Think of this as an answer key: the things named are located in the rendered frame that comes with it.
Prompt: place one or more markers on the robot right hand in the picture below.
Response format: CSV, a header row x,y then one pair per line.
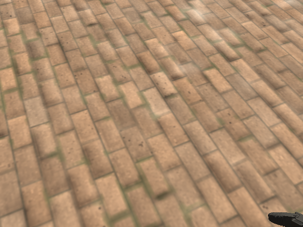
x,y
286,219

